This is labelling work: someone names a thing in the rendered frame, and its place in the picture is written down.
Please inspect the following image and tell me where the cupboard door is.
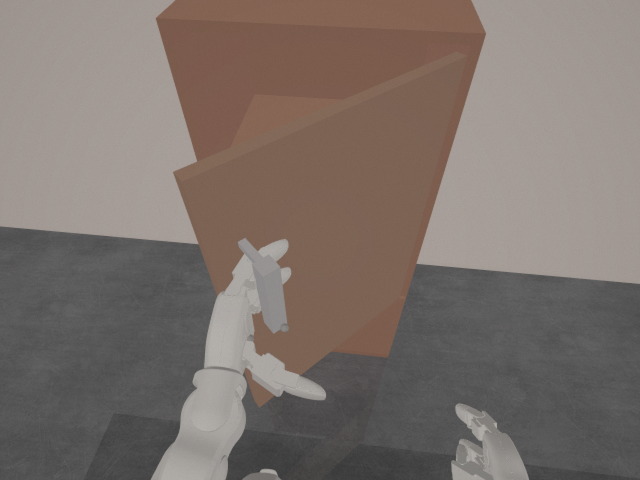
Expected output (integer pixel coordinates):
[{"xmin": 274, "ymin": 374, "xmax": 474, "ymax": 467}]
[{"xmin": 173, "ymin": 52, "xmax": 467, "ymax": 408}]

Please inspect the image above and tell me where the right robot hand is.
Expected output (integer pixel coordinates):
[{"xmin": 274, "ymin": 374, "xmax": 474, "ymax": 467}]
[{"xmin": 451, "ymin": 403, "xmax": 529, "ymax": 480}]

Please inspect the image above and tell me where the left robot forearm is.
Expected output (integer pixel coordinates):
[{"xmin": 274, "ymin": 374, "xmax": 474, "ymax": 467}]
[{"xmin": 151, "ymin": 367, "xmax": 247, "ymax": 480}]

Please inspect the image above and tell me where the handle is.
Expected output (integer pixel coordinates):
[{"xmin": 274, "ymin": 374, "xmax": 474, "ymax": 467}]
[{"xmin": 238, "ymin": 238, "xmax": 287, "ymax": 334}]

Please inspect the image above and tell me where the left robot hand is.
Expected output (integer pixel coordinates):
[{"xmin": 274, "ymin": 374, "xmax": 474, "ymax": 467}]
[{"xmin": 204, "ymin": 239, "xmax": 326, "ymax": 400}]

